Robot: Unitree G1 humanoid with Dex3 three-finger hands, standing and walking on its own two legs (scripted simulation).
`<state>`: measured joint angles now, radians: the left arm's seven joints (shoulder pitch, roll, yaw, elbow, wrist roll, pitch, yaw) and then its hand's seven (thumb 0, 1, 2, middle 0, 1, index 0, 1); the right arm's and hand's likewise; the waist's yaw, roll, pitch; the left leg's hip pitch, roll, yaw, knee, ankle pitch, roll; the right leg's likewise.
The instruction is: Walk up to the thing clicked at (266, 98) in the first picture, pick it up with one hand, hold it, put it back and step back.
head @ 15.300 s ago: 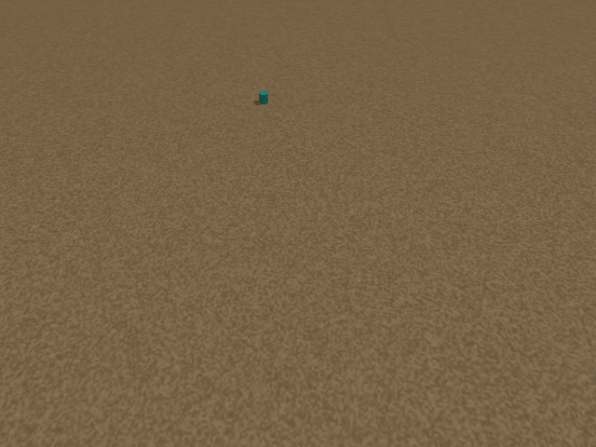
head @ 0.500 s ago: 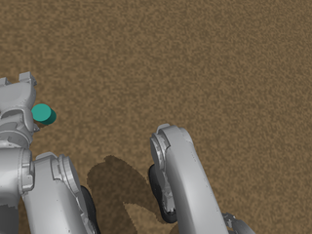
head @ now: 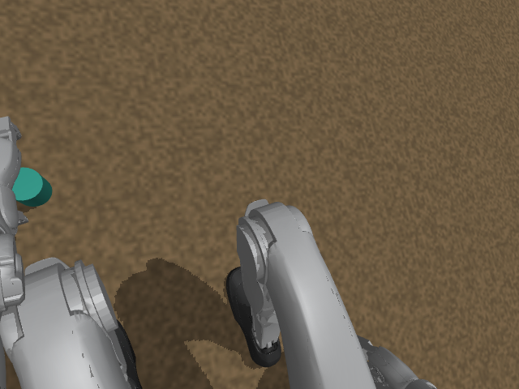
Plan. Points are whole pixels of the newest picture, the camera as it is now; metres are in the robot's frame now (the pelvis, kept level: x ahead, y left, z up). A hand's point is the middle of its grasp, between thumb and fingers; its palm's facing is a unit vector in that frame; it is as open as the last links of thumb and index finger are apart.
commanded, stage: rest palm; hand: left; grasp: from above
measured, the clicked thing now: (28, 187) +0.45 +0.25 -0.27
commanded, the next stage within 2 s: close in 1.28 s
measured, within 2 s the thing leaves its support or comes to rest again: neither
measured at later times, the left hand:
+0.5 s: hand (6, 185) +0.45 +0.26 -0.22, palm faces -0.43 -0.11 -0.90, open 13.9 cm
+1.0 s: hand (7, 185) +0.45 +0.26 -0.23, palm faces -0.43 -0.10 -0.89, open 14.2 cm
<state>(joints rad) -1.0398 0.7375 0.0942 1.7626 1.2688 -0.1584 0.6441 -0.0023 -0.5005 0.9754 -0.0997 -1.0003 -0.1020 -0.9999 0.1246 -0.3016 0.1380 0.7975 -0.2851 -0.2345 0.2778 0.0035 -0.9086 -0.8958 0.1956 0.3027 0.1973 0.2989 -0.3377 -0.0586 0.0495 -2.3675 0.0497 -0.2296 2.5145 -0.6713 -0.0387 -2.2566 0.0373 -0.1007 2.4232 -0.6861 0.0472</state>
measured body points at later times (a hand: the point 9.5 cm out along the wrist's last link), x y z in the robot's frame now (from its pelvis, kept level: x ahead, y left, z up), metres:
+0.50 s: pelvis +0.00 +0.00 +0.00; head +0.25 +0.10 +0.36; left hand +0.47 +0.26 -0.17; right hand +0.04 -0.24 -0.07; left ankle +0.07 +0.14 -0.27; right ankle +0.10 -0.12 -0.27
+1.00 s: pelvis +0.00 +0.01 +0.00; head +0.25 +0.11 +0.36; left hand +0.47 +0.27 -0.18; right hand +0.04 -0.24 -0.06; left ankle +0.07 +0.14 -0.27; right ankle +0.10 -0.12 -0.27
